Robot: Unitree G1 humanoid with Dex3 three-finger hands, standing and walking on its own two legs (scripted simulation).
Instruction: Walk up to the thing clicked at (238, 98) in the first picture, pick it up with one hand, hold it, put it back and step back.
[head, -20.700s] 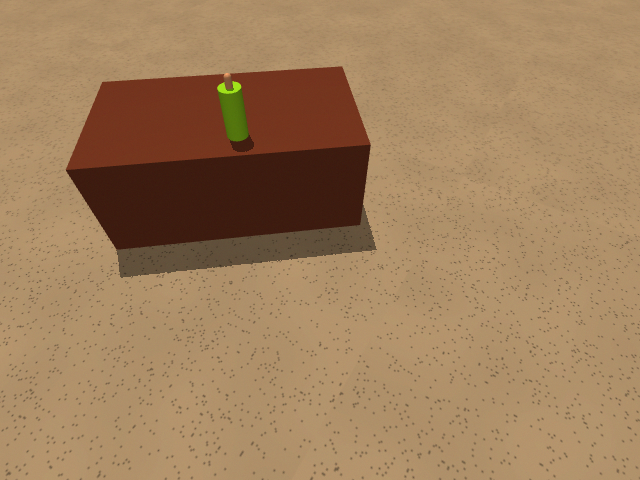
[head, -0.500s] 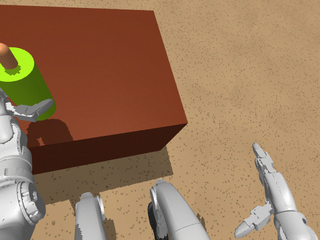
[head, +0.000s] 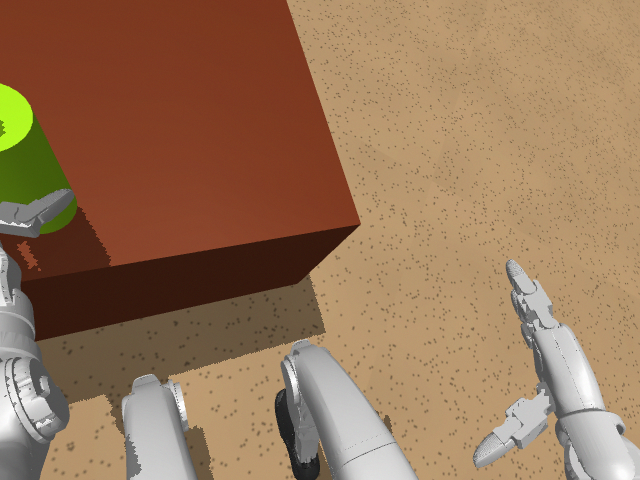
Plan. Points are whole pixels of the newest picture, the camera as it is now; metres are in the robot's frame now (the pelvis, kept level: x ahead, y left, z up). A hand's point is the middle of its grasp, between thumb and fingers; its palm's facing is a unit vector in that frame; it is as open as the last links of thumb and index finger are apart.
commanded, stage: lower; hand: left
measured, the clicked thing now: (9, 158) +0.50 +0.22 -0.01
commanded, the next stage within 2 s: loosen in 0.50 s
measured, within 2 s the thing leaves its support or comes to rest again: rests again in 0.44 s
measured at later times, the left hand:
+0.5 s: hand (17, 188) +0.51 +0.23 -0.08, palm faces +0.30 -0.95 -0.02, open 10.9 cm
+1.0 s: hand (16, 181) +0.51 +0.23 -0.07, palm faces +0.30 -0.95 +0.00, open 12.5 cm
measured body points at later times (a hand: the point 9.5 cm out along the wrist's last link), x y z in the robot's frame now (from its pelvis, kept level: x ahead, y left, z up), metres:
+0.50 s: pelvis +0.00 +0.00 -0.02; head +0.19 +0.09 +0.38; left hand +0.48 +0.28 -0.08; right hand +0.18 -0.26 +0.10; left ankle +0.05 +0.14 -0.55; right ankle +0.05 -0.15 -0.55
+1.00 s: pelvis -0.01 +0.00 -0.02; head +0.19 +0.09 +0.37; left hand +0.49 +0.28 -0.07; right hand +0.17 -0.26 +0.10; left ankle +0.05 +0.14 -0.55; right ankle +0.05 -0.15 -0.55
